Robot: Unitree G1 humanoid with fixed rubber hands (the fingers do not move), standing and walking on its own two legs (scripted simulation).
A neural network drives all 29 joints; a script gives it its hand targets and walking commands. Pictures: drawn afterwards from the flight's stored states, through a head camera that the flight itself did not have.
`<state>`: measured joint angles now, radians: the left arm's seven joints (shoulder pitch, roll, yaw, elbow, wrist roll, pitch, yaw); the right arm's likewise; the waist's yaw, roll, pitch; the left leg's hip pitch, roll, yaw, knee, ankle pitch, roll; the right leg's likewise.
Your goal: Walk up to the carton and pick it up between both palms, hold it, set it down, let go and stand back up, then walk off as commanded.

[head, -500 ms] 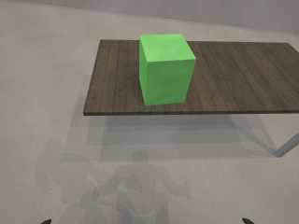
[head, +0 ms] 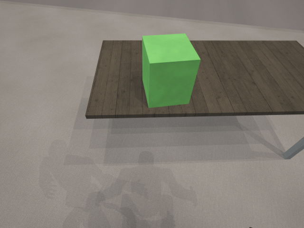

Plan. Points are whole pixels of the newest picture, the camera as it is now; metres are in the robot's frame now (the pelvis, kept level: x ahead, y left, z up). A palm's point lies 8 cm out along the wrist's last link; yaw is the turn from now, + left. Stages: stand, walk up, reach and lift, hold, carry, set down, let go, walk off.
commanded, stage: stand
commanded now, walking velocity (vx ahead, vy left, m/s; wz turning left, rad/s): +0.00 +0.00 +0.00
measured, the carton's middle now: (166, 71) +0.76 -0.06 -0.06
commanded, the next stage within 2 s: none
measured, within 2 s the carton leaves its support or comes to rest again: neither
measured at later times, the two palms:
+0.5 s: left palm out of the picture +0.06 +0.28 -0.12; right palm out of the picture +0.07 -0.30 -0.12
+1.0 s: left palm out of the picture +0.07 +0.28 -0.12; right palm out of the picture +0.06 -0.31 -0.12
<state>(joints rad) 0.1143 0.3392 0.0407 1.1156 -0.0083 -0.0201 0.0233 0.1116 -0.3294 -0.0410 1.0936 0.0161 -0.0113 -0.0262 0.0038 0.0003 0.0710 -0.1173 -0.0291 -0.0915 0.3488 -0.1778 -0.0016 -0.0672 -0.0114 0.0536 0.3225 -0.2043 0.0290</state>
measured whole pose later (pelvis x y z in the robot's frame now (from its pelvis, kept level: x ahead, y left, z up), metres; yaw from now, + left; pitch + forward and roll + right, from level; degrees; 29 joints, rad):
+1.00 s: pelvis +0.00 -0.02 +0.00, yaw +0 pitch -3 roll +0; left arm 0.14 0.33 0.03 1.09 -0.01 -0.02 0.02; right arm 0.15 -0.33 -0.03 1.09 0.01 -0.01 -0.03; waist 0.00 0.01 0.06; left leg -0.11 0.00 -0.09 0.34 -0.18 -0.02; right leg -0.06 0.01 0.05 0.33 -0.21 0.01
